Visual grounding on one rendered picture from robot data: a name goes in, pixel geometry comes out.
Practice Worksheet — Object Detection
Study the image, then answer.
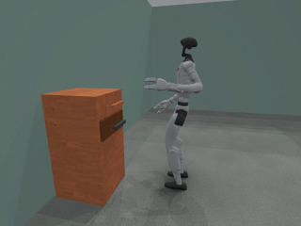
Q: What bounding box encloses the robot left hand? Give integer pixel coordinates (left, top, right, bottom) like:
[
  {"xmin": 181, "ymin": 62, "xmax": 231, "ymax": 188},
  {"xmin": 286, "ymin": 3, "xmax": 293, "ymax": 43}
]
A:
[{"xmin": 144, "ymin": 77, "xmax": 168, "ymax": 91}]

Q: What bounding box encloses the robot left forearm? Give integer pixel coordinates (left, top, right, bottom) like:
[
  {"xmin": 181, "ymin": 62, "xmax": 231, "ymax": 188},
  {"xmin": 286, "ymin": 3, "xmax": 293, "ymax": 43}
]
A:
[{"xmin": 167, "ymin": 82, "xmax": 202, "ymax": 94}]

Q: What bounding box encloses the robot right shin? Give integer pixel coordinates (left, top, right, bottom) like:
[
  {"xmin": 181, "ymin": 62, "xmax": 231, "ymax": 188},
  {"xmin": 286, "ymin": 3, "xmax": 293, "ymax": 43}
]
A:
[{"xmin": 178, "ymin": 146, "xmax": 183, "ymax": 173}]

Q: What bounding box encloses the left robot upper arm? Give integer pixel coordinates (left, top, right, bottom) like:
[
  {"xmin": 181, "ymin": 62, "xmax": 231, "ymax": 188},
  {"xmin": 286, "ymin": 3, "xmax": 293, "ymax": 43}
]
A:
[{"xmin": 182, "ymin": 60, "xmax": 203, "ymax": 93}]

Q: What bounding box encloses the drawer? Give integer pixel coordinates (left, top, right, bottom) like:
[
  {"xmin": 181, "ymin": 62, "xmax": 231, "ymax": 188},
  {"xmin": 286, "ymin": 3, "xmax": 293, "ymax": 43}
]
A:
[{"xmin": 99, "ymin": 109, "xmax": 123, "ymax": 142}]

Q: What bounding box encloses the handle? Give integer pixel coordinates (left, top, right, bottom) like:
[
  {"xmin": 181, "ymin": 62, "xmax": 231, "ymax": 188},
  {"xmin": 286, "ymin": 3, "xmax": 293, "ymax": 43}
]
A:
[
  {"xmin": 108, "ymin": 120, "xmax": 126, "ymax": 130},
  {"xmin": 111, "ymin": 101, "xmax": 124, "ymax": 109}
]

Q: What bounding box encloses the robot right forearm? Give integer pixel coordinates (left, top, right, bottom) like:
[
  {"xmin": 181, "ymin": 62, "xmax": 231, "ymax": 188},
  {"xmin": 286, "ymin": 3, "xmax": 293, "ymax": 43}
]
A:
[{"xmin": 167, "ymin": 94, "xmax": 182, "ymax": 105}]

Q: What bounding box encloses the robot right hand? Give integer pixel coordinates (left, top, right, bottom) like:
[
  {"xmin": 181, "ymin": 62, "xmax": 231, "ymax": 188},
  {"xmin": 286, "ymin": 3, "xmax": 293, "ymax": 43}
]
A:
[{"xmin": 154, "ymin": 100, "xmax": 170, "ymax": 114}]

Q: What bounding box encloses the robot right foot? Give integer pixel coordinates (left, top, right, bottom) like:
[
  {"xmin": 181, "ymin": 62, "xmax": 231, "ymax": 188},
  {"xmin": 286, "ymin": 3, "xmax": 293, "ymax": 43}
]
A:
[{"xmin": 167, "ymin": 170, "xmax": 188, "ymax": 178}]

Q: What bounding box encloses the cabinet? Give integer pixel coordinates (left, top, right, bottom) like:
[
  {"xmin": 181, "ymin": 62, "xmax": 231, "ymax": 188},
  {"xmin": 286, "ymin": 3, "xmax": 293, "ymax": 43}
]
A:
[{"xmin": 40, "ymin": 88, "xmax": 125, "ymax": 207}]

